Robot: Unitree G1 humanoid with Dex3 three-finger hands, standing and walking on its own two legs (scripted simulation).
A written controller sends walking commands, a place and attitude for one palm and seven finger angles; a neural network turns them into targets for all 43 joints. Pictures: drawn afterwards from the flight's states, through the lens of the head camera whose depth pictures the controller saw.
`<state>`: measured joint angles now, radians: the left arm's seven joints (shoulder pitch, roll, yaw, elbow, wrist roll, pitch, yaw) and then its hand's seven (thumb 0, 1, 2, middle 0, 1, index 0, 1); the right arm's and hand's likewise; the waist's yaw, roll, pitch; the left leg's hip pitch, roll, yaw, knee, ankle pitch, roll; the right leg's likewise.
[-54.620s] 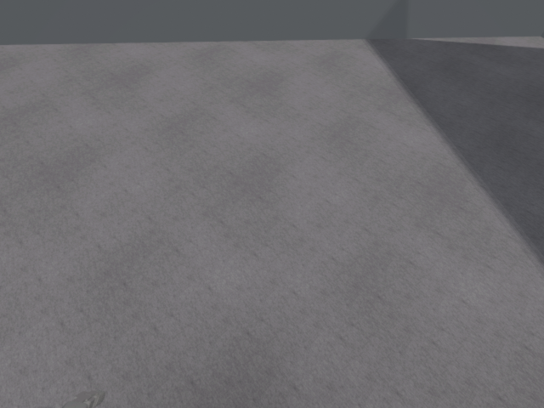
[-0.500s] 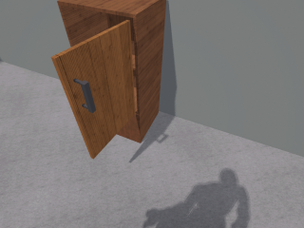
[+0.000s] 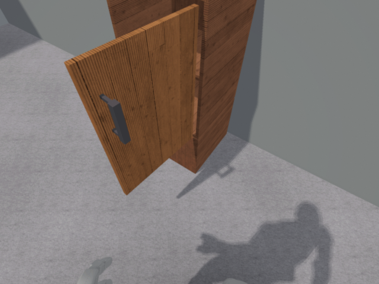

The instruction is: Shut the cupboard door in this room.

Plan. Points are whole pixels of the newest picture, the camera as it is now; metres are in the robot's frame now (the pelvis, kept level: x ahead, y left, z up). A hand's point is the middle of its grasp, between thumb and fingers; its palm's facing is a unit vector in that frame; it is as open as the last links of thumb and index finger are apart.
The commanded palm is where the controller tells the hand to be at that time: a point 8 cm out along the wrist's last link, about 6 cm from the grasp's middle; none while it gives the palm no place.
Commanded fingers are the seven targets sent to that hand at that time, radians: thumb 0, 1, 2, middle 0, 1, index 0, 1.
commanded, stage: shuffle to correct the standing spot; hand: left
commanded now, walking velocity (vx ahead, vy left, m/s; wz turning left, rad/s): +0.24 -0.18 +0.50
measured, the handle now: (115, 119) +0.50 +0.19 +0.04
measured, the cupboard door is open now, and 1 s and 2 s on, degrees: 83 83 83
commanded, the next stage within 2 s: come to a stop and stand still in 1.70 s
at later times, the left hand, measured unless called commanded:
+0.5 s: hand out of the picture +0.15 +0.19 -0.15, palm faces +0.24 -0.94 -0.23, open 7.4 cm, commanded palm none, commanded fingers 0.00 0.90 0.90 -0.20 -0.30 -0.20 -0.30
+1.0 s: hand (155, 252) +0.23 +0.09 -0.18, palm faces +0.52 -0.84 -0.17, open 7.4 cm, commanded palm none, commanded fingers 0.00 0.90 0.90 -0.20 -0.30 -0.20 -0.30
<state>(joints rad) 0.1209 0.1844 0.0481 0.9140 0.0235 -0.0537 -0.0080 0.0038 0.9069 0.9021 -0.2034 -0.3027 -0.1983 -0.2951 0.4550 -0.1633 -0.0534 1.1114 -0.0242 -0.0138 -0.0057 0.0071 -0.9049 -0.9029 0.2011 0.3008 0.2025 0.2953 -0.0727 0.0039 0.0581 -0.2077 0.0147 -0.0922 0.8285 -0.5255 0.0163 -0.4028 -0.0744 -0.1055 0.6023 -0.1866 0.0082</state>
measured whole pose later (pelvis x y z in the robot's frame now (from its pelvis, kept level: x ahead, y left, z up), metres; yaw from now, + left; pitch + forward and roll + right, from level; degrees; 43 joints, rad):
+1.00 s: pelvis +0.30 -0.08 +0.00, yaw +31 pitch +0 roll -1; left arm 0.26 0.21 0.04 0.96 0.04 0.07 0.01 0.01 0.91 0.90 -0.21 -0.30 -0.20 -0.30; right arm 0.12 -0.18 -0.04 0.90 -0.03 0.00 0.00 0.00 -0.91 -0.90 0.20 0.30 0.20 0.29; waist 0.01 -0.06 0.10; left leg -0.32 0.03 0.13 0.66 -0.34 0.06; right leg -0.43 -0.09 -0.12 1.04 -0.48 0.07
